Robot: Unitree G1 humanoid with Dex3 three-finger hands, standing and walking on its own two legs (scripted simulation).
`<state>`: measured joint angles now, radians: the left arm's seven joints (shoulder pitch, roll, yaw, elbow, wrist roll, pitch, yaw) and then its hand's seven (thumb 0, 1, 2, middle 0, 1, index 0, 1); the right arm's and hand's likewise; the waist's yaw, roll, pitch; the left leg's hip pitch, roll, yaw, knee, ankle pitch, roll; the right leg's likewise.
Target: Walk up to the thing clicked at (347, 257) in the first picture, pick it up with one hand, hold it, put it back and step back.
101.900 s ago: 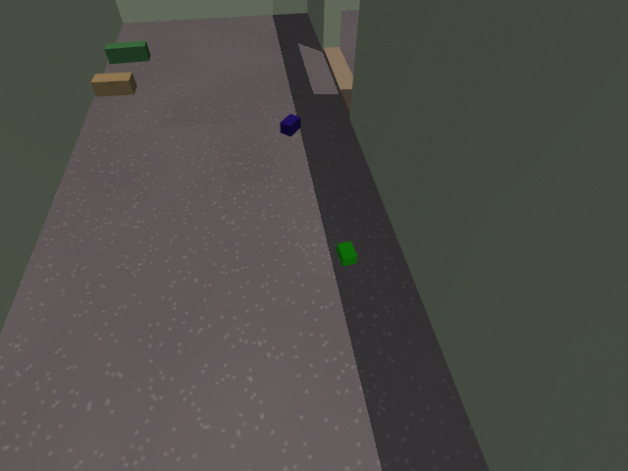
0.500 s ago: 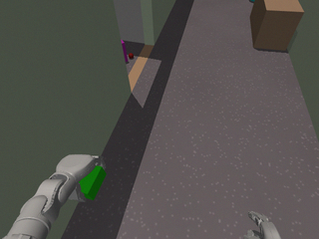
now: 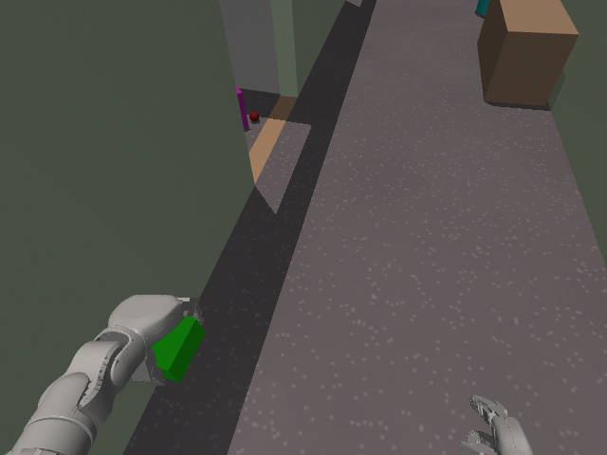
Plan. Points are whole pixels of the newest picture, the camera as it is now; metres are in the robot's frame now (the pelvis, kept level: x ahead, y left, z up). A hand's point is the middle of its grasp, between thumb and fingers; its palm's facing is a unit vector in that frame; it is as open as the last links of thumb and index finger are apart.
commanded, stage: hold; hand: left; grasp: from above
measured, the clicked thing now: (171, 345) +0.30 +0.21 -0.05
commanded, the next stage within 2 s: crouch in 0.44 s
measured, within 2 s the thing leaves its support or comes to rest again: neither
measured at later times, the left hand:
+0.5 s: hand (156, 342) +0.29 +0.23 -0.02, palm faces -0.48 -0.01 -0.88, open 10.5 cm
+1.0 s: hand (171, 362) +0.30 +0.24 -0.13, palm faces -0.46 +0.07 -0.89, open 10.5 cm
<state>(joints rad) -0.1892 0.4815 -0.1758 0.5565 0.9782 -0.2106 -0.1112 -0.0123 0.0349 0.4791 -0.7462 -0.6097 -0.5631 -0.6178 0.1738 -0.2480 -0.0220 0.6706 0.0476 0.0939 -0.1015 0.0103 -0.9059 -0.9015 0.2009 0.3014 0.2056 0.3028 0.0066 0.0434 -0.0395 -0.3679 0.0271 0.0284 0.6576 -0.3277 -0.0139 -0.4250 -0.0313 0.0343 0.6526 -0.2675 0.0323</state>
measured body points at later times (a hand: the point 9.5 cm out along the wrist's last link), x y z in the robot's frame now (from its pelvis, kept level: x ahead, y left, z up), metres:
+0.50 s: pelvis +0.01 +0.00 +0.01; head +0.01 -0.02 +0.46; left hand +0.31 +0.22 +0.03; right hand +0.16 -0.25 -0.11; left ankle +0.01 +0.13 -0.72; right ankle +0.04 -0.14 -0.72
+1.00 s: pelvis -0.01 +0.00 -0.05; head +0.06 +0.01 +0.40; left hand +0.32 +0.24 -0.08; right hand +0.13 -0.27 -0.16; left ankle +0.01 +0.13 -0.72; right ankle +0.04 -0.14 -0.72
